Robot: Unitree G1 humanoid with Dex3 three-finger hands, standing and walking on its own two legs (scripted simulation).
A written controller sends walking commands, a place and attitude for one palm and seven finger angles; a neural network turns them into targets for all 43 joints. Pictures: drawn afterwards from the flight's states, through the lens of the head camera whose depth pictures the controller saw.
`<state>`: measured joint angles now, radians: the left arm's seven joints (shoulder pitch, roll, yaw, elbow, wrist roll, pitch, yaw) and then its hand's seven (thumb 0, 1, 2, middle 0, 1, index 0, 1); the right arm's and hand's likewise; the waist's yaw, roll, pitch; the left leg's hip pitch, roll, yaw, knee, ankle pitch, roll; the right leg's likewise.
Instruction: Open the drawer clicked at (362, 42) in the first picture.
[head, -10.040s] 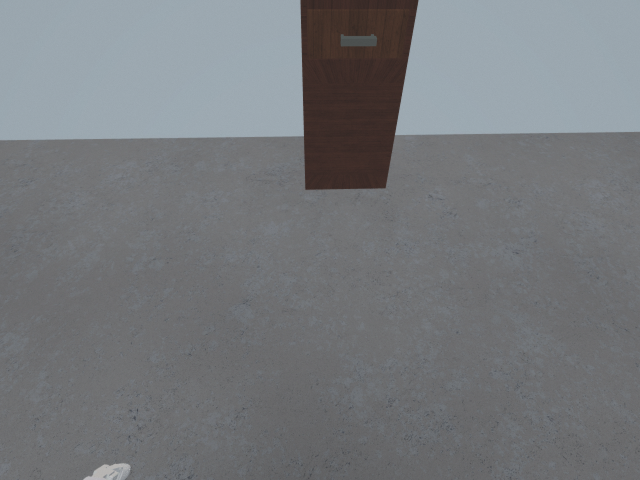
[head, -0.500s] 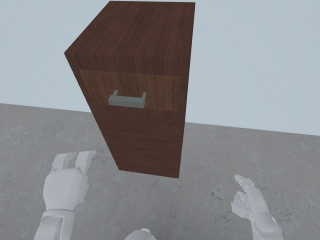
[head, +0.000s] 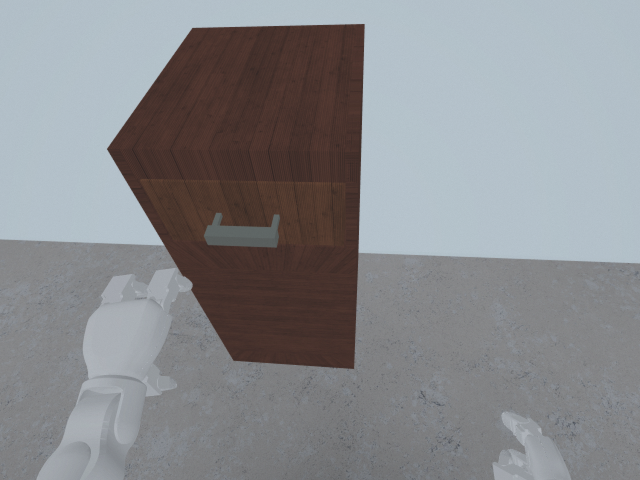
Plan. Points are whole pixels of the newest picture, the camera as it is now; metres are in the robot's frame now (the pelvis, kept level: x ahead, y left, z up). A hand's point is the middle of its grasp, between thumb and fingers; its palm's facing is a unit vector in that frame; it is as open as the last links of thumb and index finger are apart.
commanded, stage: raise the hand with hooked fingers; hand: left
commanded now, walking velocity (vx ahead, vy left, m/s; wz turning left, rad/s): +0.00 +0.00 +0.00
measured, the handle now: (244, 227) +0.51 +0.20 -0.04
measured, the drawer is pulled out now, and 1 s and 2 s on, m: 0.00 0.00 0.00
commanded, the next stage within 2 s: move the hooked fingers above the handle in 0.80 s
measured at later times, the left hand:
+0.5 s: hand (128, 281) +0.31 +0.27 +0.10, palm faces +0.04 -0.09 -1.00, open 13.8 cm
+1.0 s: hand (138, 297) +0.29 +0.25 +0.08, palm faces +0.03 -0.09 -1.00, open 13.8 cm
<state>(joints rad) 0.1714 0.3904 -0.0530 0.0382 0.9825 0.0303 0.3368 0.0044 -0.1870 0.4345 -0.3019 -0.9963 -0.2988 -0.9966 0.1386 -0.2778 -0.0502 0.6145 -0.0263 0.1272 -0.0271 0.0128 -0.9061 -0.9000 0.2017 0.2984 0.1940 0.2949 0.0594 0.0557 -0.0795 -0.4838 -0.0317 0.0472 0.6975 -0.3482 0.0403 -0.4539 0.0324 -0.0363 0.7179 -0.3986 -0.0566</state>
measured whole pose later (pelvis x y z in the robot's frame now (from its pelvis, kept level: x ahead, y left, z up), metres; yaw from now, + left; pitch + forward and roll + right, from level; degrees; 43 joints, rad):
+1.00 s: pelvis -0.01 +0.02 +0.02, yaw +1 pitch +3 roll +0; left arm -0.10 0.46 -0.09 0.12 0.93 0.04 0.12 0.00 -0.49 0.30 -0.32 -1.20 -0.32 -1.20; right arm 0.14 -0.25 0.00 0.62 0.02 0.16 -0.02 0.01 -0.91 -0.90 0.20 0.30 0.19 0.30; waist 0.07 0.07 -0.03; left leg -0.34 -0.05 0.04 0.53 -0.25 0.06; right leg -0.31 0.02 -0.04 0.54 -0.30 -0.03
